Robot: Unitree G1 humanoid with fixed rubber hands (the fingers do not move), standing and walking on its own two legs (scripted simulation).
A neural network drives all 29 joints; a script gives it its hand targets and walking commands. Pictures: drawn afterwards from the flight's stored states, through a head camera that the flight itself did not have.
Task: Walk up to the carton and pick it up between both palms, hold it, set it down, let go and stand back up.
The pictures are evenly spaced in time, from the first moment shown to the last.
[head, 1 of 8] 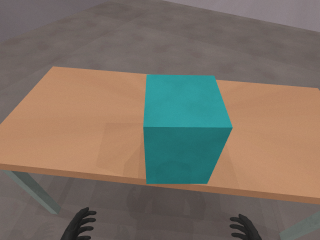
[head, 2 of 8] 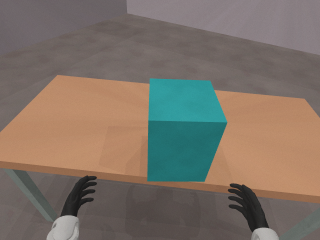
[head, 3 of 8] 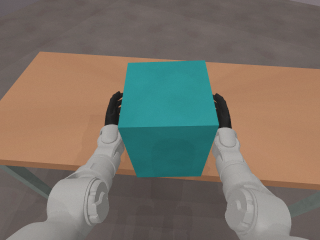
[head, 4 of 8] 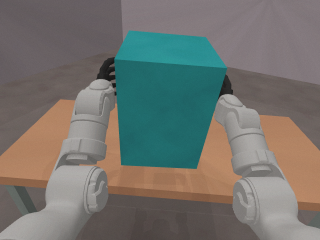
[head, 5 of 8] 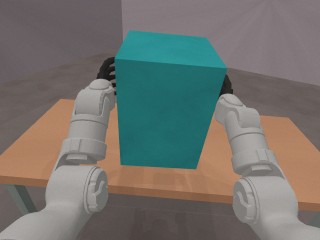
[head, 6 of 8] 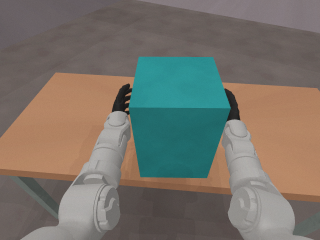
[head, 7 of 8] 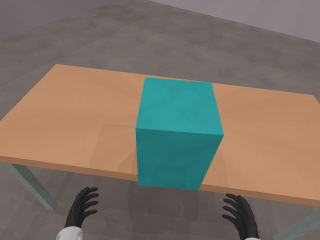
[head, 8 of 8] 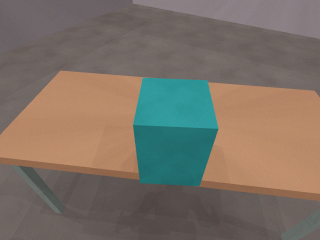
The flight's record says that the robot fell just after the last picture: no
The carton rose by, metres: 0.24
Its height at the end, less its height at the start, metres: +0.00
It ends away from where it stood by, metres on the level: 0.03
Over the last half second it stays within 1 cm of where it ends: yes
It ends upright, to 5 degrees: yes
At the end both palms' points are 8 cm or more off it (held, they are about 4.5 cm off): yes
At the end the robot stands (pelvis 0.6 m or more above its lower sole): yes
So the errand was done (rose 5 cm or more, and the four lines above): yes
